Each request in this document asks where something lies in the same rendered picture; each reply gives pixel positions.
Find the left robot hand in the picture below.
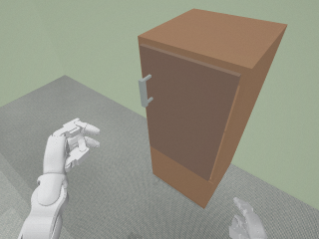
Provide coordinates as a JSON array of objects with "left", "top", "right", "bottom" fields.
[{"left": 43, "top": 118, "right": 101, "bottom": 175}]

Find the cupboard door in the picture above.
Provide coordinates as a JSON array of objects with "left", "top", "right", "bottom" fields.
[{"left": 139, "top": 44, "right": 241, "bottom": 181}]

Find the robot left forearm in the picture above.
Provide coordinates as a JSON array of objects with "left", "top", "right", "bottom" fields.
[{"left": 17, "top": 172, "right": 69, "bottom": 239}]

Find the handle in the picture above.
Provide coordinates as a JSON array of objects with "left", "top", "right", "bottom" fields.
[{"left": 138, "top": 75, "right": 154, "bottom": 108}]

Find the right robot hand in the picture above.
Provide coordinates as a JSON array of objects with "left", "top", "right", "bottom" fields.
[{"left": 228, "top": 197, "right": 268, "bottom": 239}]

